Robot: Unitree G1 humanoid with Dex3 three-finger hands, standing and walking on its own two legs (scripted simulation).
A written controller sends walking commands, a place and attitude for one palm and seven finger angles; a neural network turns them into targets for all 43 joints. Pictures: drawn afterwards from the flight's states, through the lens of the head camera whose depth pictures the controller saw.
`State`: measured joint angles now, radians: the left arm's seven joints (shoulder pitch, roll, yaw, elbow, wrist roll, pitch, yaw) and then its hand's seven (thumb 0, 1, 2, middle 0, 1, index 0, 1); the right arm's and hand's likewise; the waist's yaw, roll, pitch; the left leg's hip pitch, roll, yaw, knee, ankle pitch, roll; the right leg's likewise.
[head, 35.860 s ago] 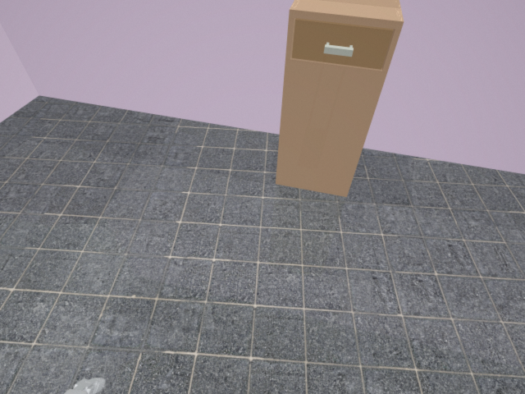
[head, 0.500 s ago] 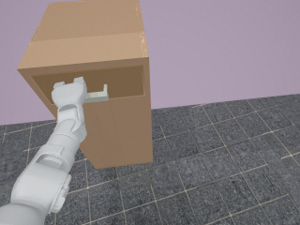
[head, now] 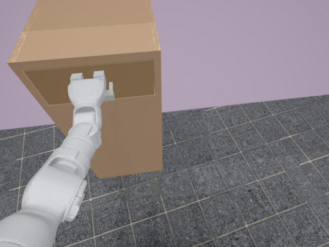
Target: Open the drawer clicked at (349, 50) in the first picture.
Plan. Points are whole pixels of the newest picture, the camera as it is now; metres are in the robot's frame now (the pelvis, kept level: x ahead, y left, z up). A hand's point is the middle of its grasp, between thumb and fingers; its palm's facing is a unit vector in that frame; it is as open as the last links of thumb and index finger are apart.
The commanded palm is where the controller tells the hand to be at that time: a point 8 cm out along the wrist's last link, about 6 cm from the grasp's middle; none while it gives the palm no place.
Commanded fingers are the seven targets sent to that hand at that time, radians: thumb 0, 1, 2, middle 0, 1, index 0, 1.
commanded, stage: lower the fingers behind the handle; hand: left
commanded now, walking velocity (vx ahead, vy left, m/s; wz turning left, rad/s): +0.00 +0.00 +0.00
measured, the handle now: (96, 91) +0.54 +0.19 +0.03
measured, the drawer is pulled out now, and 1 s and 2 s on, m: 0.00 0.00 0.00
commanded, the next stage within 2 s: lift the hand off the handle in 0.60 s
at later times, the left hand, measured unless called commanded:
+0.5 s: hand (94, 107) +0.48 +0.18 +0.03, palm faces +0.04 +0.03 -1.00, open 13.8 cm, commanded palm +0.46 +0.18 +0.06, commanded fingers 0.00 -0.50 0.30 -0.30 -1.20 -0.30 -1.20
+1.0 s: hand (95, 106) +0.48 +0.18 +0.03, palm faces +0.01 +0.03 -1.00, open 13.7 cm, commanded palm +0.47 +0.17 +0.07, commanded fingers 0.00 -0.50 0.30 -0.30 -1.20 -0.30 -1.20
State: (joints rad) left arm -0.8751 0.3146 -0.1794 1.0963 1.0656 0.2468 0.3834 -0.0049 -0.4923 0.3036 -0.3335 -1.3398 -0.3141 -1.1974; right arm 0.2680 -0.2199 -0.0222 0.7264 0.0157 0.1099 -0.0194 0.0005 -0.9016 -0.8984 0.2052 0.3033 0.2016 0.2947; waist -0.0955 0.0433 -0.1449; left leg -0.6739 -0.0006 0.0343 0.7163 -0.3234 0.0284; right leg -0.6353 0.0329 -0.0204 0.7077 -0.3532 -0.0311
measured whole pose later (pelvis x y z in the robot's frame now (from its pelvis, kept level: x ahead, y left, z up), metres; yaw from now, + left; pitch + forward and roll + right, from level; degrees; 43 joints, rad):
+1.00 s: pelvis -0.02 +0.01 -0.01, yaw +0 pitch +19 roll -1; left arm -0.95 0.35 -0.19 1.14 1.06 0.20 0.38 0.00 -0.49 0.30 -0.27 -1.29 -0.33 -1.24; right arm 0.34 -0.23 -0.02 0.71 0.01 0.06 -0.03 0.00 -0.90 -0.90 0.21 0.30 0.20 0.29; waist -0.12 0.04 -0.15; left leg -0.81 0.00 0.03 0.82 -0.34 0.04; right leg -0.76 0.03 -0.02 0.79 -0.36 -0.02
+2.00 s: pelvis +0.02 -0.01 +0.02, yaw +1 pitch +8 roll +0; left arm -0.82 0.39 -0.21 0.80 0.98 0.24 0.09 -0.01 -0.49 0.30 -0.32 -1.20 -0.32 -1.20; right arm 0.19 -0.26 -0.02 0.69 0.06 0.13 -0.05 0.00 -0.90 -0.90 0.20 0.30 0.20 0.29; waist -0.02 0.06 -0.11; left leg -0.39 -0.01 0.02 0.53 -0.28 0.01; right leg -0.36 0.03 -0.03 0.53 -0.32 -0.05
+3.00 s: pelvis +0.01 +0.00 +0.03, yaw +2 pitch +0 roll +0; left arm -0.31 0.47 -0.19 0.13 0.91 0.24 -0.11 -0.01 -0.49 0.30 -0.32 -1.20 -0.31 -1.20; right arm 0.03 -0.24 0.04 0.62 0.06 0.14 -0.04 0.01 -0.90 -0.90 0.20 0.30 0.20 0.29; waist 0.08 0.08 -0.06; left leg -0.20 -0.03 0.01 0.42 -0.22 0.03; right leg -0.17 0.01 -0.03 0.43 -0.27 -0.03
